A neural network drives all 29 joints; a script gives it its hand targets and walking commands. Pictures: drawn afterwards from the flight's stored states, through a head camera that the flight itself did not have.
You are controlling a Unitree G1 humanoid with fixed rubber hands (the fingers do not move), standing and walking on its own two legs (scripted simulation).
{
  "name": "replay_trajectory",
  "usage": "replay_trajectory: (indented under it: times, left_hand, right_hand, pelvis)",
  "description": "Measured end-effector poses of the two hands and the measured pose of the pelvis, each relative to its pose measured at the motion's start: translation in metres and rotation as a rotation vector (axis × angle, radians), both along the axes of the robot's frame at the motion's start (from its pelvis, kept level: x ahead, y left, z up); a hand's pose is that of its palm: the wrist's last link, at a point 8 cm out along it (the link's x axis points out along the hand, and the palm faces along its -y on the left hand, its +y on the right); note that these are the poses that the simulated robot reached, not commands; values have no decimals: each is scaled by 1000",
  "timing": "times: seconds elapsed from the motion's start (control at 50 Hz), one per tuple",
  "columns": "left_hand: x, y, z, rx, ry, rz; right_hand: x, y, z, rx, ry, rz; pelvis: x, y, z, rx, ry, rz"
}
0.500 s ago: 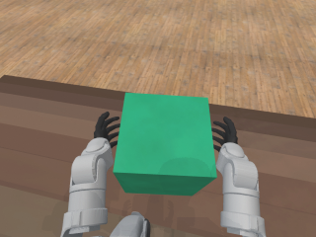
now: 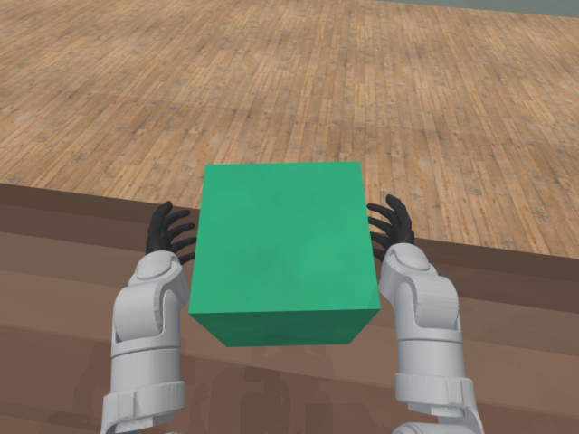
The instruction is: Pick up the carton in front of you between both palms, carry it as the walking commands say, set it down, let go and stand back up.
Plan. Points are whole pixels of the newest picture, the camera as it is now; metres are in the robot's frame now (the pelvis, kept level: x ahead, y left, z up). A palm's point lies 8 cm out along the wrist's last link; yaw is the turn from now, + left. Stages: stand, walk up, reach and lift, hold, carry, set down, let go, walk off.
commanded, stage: carry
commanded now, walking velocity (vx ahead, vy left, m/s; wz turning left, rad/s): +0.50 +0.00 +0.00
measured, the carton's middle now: (285, 265) +0.35 +0.00 +0.03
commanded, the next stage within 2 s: none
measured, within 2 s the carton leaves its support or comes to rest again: neither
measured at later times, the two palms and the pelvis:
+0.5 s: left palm (223, 180) +0.69 +0.14 -0.10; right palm (351, 190) +0.66 -0.18 -0.10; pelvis +0.36 +0.01 -0.17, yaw -2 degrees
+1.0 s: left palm (249, 144) +1.00 +0.09 -0.21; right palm (342, 145) +1.01 -0.22 -0.22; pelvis +0.70 -0.07 -0.29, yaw -1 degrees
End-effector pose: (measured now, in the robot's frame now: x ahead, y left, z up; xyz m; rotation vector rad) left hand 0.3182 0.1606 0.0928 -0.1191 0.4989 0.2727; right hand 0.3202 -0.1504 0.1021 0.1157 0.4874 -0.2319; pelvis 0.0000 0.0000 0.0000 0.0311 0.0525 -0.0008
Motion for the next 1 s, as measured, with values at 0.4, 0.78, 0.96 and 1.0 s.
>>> replay_trajectory:
  times: [0.4, 0.78, 0.96, 1.0]
  left_hand:
    - [295, -15, -146, -17, -6, -72]
    - [545, -40, -243, -1, 62, -41]
    - [663, -65, -291, -38, 27, -17]
    - [682, -71, -307, -57, 77, -21]
  right_hand:
    - [291, -15, -158, 2, 2, -65]
    - [527, -41, -240, 32, 66, -57]
    - [672, -69, -306, -57, 48, -29]
    - [693, -73, -326, -17, 100, -31]
  pelvis:
    - [302, 2, -136, -62, -22, -55]
    - [548, -29, -205, -11, 8, 11]
    - [678, -63, -286, -21, -6, -24]
    - [702, -66, -291, -22, -5, -20]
